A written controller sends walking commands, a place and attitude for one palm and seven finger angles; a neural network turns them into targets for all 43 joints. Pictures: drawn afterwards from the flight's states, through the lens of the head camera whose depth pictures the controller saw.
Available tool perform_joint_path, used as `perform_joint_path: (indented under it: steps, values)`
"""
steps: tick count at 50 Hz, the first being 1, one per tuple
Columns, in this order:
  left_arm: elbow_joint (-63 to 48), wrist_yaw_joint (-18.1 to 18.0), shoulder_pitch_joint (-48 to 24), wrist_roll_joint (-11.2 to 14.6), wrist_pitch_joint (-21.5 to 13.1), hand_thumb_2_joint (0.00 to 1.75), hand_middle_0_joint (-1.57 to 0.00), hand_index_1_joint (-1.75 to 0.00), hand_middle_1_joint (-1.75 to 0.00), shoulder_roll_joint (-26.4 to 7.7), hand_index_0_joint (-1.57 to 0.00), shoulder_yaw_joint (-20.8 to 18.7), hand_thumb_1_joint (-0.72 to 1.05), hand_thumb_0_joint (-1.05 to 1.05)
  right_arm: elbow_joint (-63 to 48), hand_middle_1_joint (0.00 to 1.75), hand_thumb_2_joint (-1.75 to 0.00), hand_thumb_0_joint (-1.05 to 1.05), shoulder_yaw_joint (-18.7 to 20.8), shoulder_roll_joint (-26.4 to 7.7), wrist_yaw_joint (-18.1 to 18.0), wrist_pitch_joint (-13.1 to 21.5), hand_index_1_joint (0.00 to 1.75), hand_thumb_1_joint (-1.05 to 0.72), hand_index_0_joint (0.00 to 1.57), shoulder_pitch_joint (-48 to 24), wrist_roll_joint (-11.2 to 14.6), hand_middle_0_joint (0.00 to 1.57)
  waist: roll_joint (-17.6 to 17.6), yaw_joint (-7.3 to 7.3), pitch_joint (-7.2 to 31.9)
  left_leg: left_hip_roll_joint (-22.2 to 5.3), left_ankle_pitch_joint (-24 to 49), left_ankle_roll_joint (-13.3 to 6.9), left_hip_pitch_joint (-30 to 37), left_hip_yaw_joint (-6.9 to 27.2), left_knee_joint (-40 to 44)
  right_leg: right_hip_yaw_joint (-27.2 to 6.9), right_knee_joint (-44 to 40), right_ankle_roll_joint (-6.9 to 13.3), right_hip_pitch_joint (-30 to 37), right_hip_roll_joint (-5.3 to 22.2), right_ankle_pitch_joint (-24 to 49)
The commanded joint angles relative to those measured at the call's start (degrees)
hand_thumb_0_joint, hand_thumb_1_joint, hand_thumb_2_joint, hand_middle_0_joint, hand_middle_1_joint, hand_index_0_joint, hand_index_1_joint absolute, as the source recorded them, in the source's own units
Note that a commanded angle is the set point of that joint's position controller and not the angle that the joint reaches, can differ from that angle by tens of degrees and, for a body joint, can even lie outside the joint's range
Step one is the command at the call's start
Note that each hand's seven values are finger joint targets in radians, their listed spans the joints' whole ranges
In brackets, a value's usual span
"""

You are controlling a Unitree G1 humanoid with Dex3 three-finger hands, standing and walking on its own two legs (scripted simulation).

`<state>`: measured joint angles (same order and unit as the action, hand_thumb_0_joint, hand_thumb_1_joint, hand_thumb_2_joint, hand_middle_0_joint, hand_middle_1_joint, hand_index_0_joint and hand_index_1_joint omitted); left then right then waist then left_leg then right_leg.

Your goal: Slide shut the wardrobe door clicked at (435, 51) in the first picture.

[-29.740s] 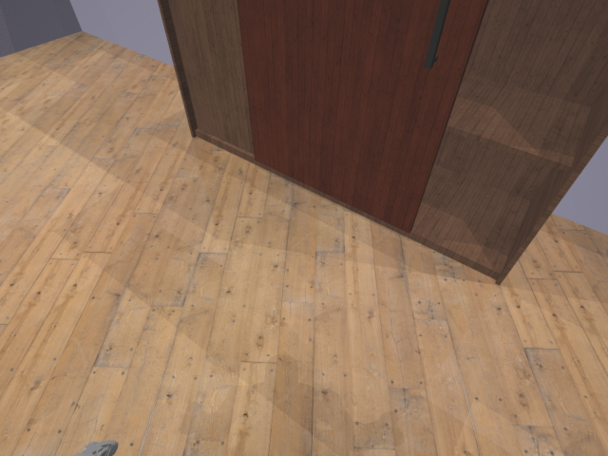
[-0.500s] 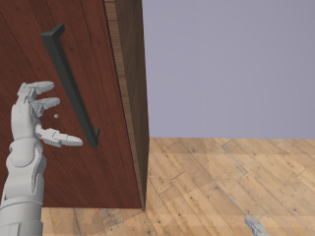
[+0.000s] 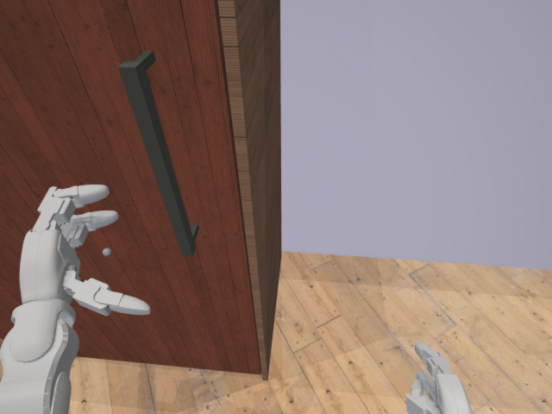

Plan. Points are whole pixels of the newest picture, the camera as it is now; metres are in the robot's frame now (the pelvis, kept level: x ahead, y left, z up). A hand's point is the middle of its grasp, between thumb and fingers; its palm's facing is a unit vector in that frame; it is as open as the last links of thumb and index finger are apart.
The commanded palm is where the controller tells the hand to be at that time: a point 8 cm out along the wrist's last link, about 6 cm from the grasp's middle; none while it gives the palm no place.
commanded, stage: slip the hand off the handle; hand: left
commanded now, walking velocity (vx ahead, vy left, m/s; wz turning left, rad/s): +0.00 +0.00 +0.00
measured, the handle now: (171, 171) +0.39 +0.21 +0.17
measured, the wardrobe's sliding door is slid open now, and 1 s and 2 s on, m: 0.00 0.00 0.00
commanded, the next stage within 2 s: draw the hand back to the body in 0.12 s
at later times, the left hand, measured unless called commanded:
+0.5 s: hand (104, 264) +0.23 +0.23 +0.17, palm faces +0.09 -0.99 -0.09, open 14.7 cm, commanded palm +0.17 +0.28 +0.17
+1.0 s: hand (73, 285) +0.20 +0.26 +0.16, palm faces +0.47 -0.83 -0.32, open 13.1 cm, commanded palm +0.15 +0.29 +0.17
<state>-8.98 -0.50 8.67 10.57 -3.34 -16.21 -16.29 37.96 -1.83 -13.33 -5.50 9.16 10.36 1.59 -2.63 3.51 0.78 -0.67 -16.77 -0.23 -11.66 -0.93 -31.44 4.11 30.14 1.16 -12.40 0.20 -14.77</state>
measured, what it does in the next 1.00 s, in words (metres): stands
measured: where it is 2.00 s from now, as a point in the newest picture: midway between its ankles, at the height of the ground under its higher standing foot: outside the picture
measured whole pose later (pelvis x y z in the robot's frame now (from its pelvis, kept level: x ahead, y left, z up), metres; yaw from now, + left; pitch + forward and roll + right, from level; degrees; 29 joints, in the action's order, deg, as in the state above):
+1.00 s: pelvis +0.00 +0.00 +0.01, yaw +0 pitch -6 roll -1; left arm -19.2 -7.7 22.3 5.6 -2.9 -18.0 -16.9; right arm 38.3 -1.4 -12.8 -4.6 12.8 12.3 -0.2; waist -4.2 3.9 -2.9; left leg -1.0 -13.7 -0.1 -5.7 -0.8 -25.1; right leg 4.2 22.5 1.2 -5.8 -0.4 -11.0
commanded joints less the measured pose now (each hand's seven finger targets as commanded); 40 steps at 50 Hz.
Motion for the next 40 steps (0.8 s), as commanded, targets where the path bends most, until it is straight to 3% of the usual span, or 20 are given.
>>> perform_joint_path:
  steps: [1, 4, 6, 8, 12, 13, 15, 16, 18, 20, 23, 26, 31, 35, 37, 38, 39, 40]
  values:
    - [-14.8, 0.3, -9.5, 1.0, -4.0, 0.2, -0.25, -1.15, -1.15, -10.4, -0.25, -5.4, -0.55, 0.0, -8.8, 0.3, -0.9, 0.0, 2.3, -6.8, -0.4, 3.4, 0.3, -0.9, 0.2, -6.6, 0.1, 0.2, 0.9, -0.46, 5.2, 0.8, 7.6, -0.2, -0.5, 1.0, 6.0, -2.0, -5.5, -0.3, 2.1, -0.8, 3.6]
    - [-16.0, 1.0, -4.3, 1.7, -4.8, 0.2, -0.25, -1.15, -1.15, -12.0, -0.25, -8.1, -0.55, 0.0, -9.1, 0.3, -0.9, 0.0, 2.4, -6.7, -0.1, 3.6, 0.3, -0.9, 0.2, -6.6, 0.0, 0.2, 0.0, 0.42, 5.9, 0.9, 8.5, -0.1, -1.1, 0.8, 5.6, -2.3, -5.1, -0.3, 3.3, -0.5, 5.0]
    - [-17.6, 1.6, -3.7, 2.4, -5.6, 0.2, -0.25, -1.15, -1.15, -11.2, -0.25, -7.6, -0.55, 0.0, -9.1, 0.3, -0.9, 0.0, 2.3, -6.5, 0.0, 4.0, 0.3, -0.9, 0.2, -6.8, 0.1, 0.2, -1.3, 0.13, 5.6, 1.1, 8.9, -0.1, -0.9, 0.6, 5.2, -2.4, -5.1, -0.3, 3.0, -0.6, 5.7]
    - [-18.1, 2.0, -5.9, 2.5, -6.4, 0.2, -0.25, -1.15, -1.15, -11.0, -0.25, -6.7, -0.55, 0.0, -8.4, 0.3, -0.9, 0.0, 2.3, -6.6, -0.2, 4.6, 0.3, -0.9, 0.2, -6.3, 0.2, 0.2, -0.4, -0.88, 3.9, 1.0, 7.1, -0.1, -1.4, 0.9, 5.1, -2.3, -5.6, -0.5, 1.5, -0.7, 3.4]
    - [-15.2, 2.5, -7.3, 3.3, -7.0, 0.2, -0.25, -1.15, -1.15, -11.8, -0.25, -7.4, -0.55, 0.0, -7.4, 0.3, -0.9, 0.0, 2.5, -7.1, -0.6, 5.3, 0.3, -0.9, 0.2, -6.5, 0.2, 0.2, 0.6, -1.24, 2.8, 1.2, 3.5, -0.2, -3.0, 1.1, 4.5, -3.2, -6.4, -0.7, -0.2, 0.0, -1.1]
    - [-9.7, 6.9, -5.5, 6.8, -1.6, 0.2, -0.25, -1.15, -1.15, -12.7, -0.25, -6.1, -0.55, 0.0, -6.8, 0.3, -0.9, 0.0, 2.4, -8.3, -1.3, 5.0, 0.3, -0.9, 0.2, -6.4, 1.5, 0.2, 1.9, -1.94, 2.1, 1.1, 0.9, -0.7, -2.4, 1.5, 5.2, -3.8, -8.0, -0.8, 1.7, 0.4, -3.0]
    - [-15.0, 10.8, -11.9, 8.7, 3.2, 0.2, -0.25, -1.15, -1.15, -17.5, -0.25, -8.9, -0.55, 0.0, -8.2, 0.3, -0.9, 0.0, 2.3, -8.2, -2.5, 5.0, 0.3, -0.9, 0.2, -8.8, 2.2, 0.2, -0.5, -1.14, 4.7, 1.1, 2.2, -1.0, -0.7, 1.6, 5.3, -5.0, -9.3, -1.0, 3.9, 1.2, -3.4]
    - [-15.4, 12.3, -12.9, 9.4, 5.3, 0.2, -0.25, -1.15, -1.15, -17.1, -0.25, -8.1, -0.55, 0.0, -8.7, 0.3, -0.9, 0.0, 1.9, -8.0, -2.8, 5.2, 0.3, -0.9, 0.2, -9.3, 2.4, 0.2, -1.3, -1.06, 5.0, 1.1, 3.5, -1.0, 0.0, 2.0, 5.6, -4.7, -9.3, -0.9, 4.4, 1.2, -2.2]
    - [-14.8, 15.1, -12.1, 11.4, 8.5, 0.2, -0.25, -1.15, -1.15, -19.7, -0.25, -10.8, -0.55, 0.0, -9.3, 0.3, -0.9, 0.0, 1.7, -8.2, -3.0, 5.7, 0.3, -0.9, 0.2, -9.4, 2.6, 0.2, -1.6, -0.64, 6.1, 1.1, 5.8, -1.0, 1.1, 2.4, 5.2, -5.2, -9.5, -1.0, 6.2, 1.4, 0.0]
    - [-15.6, 17.9, -10.5, 13.3, 9.6, 0.2, -0.25, -1.15, -1.15, -19.7, -0.25, -11.7, -0.55, 0.0, -10.3, 0.3, -0.9, 0.0, 1.4, -8.1, -2.7, 6.3, 0.3, -0.9, 0.2, -9.2, 2.8, 0.2, -1.6, -0.18, 6.7, 1.2, 8.9, -0.9, 2.2, 2.8, 5.7, -4.2, -8.8, -0.9, 7.5, 1.1, 5.3]
    - [-14.9, 17.8, -3.1, 14.6, 9.8, 0.2, -0.25, -1.15, -1.15, -18.7, -0.25, -14.4, -0.55, 0.0, -11.5, 0.3, -0.9, 0.0, 1.5, -8.0, -1.4, 7.1, 0.3, -0.9, 0.2, -7.6, 2.6, 0.2, -1.6, 1.24, 7.5, 1.2, 13.4, -0.5, 2.7, 2.6, 6.3, -2.0, -7.0, -0.8, 9.1, 0.1, 12.8]
    - [-13.5, 17.3, 4.0, 15.4, 10.9, 0.2, -0.25, -1.15, -1.15, -16.1, -0.25, -14.4, -0.55, 0.0, -12.4, 0.3, -0.9, 0.0, 1.8, -8.3, -0.5, 7.3, 0.3, -0.9, 0.2, -6.5, 3.1, 0.2, 3.0, 0.99, 4.9, 0.9, 13.9, -0.5, 1.5, 2.1, 6.2, -1.7, -6.7, -1.5, 7.0, -0.2, 15.1]
    - [-17.6, 16.0, -1.2, 14.1, 11.9, 0.2, -0.25, -1.15, -1.15, -16.3, -0.25, -13.0, -0.55, 0.0, -12.8, 0.3, -0.9, 0.0, 1.8, -8.6, -0.7, 7.2, 0.3, -0.9, 0.2, -6.5, 3.2, 0.2, 0.4, -0.13, 1.9, 0.8, 10.0, -0.6, 1.5, 1.9, 6.7, -2.1, -8.4, -1.2, 3.6, -0.7, 7.0]
    - [-22.6, 15.1, -6.2, 12.1, 9.2, 0.25, -0.25, -1.09, -1.09, -15.3, -0.25, -9.7, -0.44, 0.0, -12.0, 0.3, -0.9, 0.0, 1.4, -8.1, -1.2, 8.2, 0.3, -0.9, 0.2, -6.4, 2.8, 0.2, -4.1, -1.07, 1.8, 0.9, 8.0, -0.6, 3.3, 2.4, 7.5, -1.8, -9.2, -0.7, 3.1, -0.9, 3.3]
    - [-21.6, 15.3, -5.0, 11.8, 8.4, 0.29, -0.24, -1.04, -1.04, -16.4, -0.24, -10.6, -0.37, 0.0, -11.5, 0.3, -0.9, 0.0, 1.4, -8.3, -1.5, 8.5, 0.3, -0.9, 0.2, -6.4, 2.6, 0.2, -3.4, -0.75, 1.9, 0.9, 7.7, -0.5, 3.1, 2.6, 7.8, -1.7, -9.4, -0.5, 3.8, -0.9, 3.2]
    - [-26.3, 3.1, -6.9, 1.4, 4.5, 0.31, -0.24, -1.02, -1.02, -25.3, -0.24, -15.6, -0.33, 0.0, -12.3, 0.3, -0.9, 0.0, 2.6, -6.8, -0.8, 8.7, 0.3, -0.9, 0.2, -6.4, 0.0, 0.2, -6.4, 1.42, -1.6, 1.1, 5.1, 0.5, -0.9, 1.6, 8.3, -3.8, -12.4, -0.1, 4.4, 0.0, 0.2]
    - [-22.4, -1.0, -1.5, 0.5, 2.8, 0.32, -0.24, -1.0, -1.0, -13.8, -0.24, -9.0, -0.3, 0.0, -10.9, 0.3, -0.9, 0.0, 1.9, -5.7, -0.5, 9.0, 0.3, -0.9, 0.2, -6.6, -0.9, 0.2, -4.3, -0.28, -2.7, 1.3, 3.5, 0.8, -1.2, 1.0, 9.1, -2.2, -12.3, 0.0, 3.9, 0.3, -1.0]
    - [-19.2, -3.4, 4.4, -1.2, 1.7, 0.34, -0.24, -0.98, -0.98, -12.0, -0.24, -7.4, -0.26, 0.0, -10.2, 0.3, -0.9, 0.0, 2.2, -5.9, -0.2, 8.4, 0.3, -0.9, 0.2, -5.1, -0.9, 0.2, 0.4, -0.52, -4.8, 0.8, 3.3, 0.4, -0.6, 0.8, 9.6, -2.0, -12.7, -0.2, 3.5, -0.1, -1.1]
